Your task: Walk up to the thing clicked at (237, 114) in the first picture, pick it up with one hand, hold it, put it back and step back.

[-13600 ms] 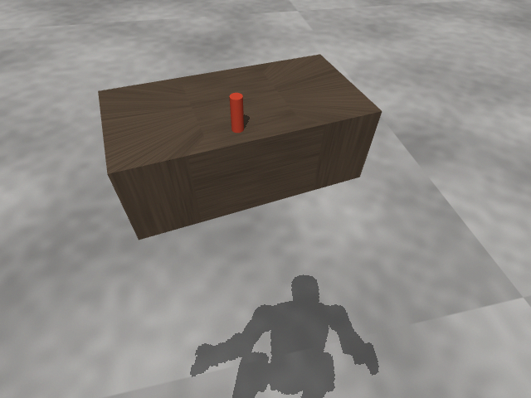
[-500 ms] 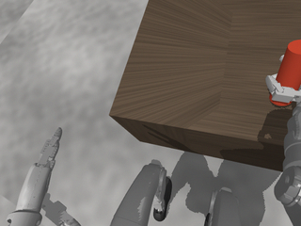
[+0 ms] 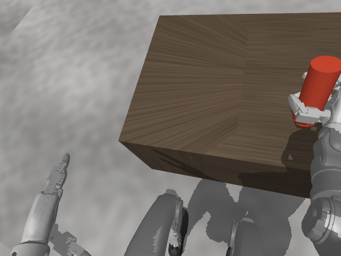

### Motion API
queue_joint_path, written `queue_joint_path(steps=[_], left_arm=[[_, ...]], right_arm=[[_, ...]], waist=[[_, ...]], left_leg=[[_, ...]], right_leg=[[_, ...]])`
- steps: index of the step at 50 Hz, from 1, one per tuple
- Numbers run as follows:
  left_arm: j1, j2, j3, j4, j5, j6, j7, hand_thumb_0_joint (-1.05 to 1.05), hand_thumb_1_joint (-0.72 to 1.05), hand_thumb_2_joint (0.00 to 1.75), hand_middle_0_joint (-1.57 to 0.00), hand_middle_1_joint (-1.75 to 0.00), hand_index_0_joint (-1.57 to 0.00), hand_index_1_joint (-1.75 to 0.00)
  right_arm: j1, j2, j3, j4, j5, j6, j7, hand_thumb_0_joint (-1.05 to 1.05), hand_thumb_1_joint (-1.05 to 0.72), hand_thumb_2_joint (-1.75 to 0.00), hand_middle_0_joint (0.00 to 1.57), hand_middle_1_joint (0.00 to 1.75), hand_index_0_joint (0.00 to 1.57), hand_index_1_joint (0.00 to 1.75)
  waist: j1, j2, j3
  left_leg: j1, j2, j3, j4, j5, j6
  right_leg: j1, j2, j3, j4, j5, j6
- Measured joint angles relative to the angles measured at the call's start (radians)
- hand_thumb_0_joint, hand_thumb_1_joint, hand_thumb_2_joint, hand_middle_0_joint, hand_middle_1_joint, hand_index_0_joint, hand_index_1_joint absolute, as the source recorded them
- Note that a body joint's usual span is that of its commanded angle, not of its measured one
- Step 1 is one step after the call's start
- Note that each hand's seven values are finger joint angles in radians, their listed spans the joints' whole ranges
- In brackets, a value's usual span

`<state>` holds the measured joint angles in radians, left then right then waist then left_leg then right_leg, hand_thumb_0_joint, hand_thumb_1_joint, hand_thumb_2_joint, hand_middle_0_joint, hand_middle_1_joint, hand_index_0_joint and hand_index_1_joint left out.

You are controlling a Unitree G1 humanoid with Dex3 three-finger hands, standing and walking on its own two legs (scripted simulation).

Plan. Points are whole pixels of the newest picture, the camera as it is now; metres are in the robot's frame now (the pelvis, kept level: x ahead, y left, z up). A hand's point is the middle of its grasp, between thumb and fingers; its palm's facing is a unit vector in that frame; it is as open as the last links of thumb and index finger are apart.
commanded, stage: lift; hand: right
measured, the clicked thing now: (314, 95) +0.51 -0.19 +0.00
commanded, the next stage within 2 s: hold in 1.32 s
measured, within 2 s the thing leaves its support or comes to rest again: neither
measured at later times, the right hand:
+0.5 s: hand (331, 105) +0.44 -0.19 +0.07, palm faces +0.17 +0.99 +0.00, open 7.9 cm
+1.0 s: hand out of the picture +0.39 -0.18 +0.12, palm faces +0.16 +0.99 +0.00, open 7.9 cm
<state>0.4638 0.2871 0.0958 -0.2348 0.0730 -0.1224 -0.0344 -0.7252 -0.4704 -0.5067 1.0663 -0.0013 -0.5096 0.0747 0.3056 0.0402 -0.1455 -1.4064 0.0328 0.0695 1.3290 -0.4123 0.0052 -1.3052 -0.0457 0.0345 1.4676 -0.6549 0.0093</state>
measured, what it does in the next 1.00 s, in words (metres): rises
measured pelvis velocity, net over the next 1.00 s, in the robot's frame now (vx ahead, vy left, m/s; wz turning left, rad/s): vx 0.03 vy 0.00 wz -0.02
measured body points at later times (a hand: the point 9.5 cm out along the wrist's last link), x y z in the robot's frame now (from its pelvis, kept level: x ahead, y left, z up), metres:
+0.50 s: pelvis +0.02 +0.00 +0.06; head +0.13 -0.03 +0.49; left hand +0.18 +0.27 +0.07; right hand +0.42 -0.24 +0.08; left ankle +0.10 +0.13 -0.58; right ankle +0.01 -0.12 -0.58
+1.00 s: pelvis +0.03 +0.00 +0.09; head +0.10 -0.02 +0.53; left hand +0.18 +0.27 +0.07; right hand +0.37 -0.23 +0.13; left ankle +0.10 +0.13 -0.58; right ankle +0.01 -0.12 -0.58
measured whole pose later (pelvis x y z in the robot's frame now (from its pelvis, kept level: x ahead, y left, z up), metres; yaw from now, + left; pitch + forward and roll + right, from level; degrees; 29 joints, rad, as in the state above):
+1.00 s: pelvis +0.03 +0.00 +0.09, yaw -1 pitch +14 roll +1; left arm 0.42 0.22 0.11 0.14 0.01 -0.05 0.03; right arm -0.21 -0.18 -0.24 0.49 0.12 -0.38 0.02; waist 0.08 0.02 -0.10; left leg -0.87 0.04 0.04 0.98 -0.35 -0.01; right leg -0.74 -0.02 -0.01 1.04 -0.54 0.01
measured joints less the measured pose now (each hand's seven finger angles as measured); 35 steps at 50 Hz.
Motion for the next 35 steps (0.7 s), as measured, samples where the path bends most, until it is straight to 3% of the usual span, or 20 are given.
queue_joint_path(steps=[15,25,35], left_arm=[[0.020,-0.035,-0.009,0.102,-0.014,0.030,0.007,-0.01,-0.54,0.04,-0.07,-0.05,-0.06,-0.06],[0.005,-0.034,0.017,0.201,-0.035,0.058,0.025,-0.01,-0.55,0.05,-0.07,-0.05,-0.06,-0.06],[-0.019,-0.053,0.017,0.284,-0.045,0.068,0.043,-0.01,-0.54,0.04,-0.06,-0.05,-0.06,-0.06]], right_arm=[[0.163,0.133,0.079,-0.188,0.043,0.040,-0.013,0.00,0.08,-1.08,1.00,1.06,0.81,1.04],[0.305,0.211,0.152,-0.344,0.076,0.082,-0.025,0.00,0.08,-1.07,1.00,1.06,0.81,1.04],[0.423,0.262,0.218,-0.477,0.096,0.113,-0.034,0.00,0.08,-1.07,1.00,1.06,0.81,1.04]], waist=[[-0.092,-0.012,-0.009],[-0.155,-0.012,-0.002],[-0.195,-0.010,0.020]], left_leg=[[0.177,0.003,-0.012,-0.110,0.005,-0.005],[0.320,0.008,-0.019,-0.197,0.017,-0.008],[0.424,0.008,-0.023,-0.268,0.038,-0.008]], right_leg=[[0.185,0.007,-0.016,-0.137,0.025,-0.002],[0.335,0.016,-0.026,-0.247,0.054,-0.003],[0.442,0.018,-0.033,-0.331,0.084,-0.002]])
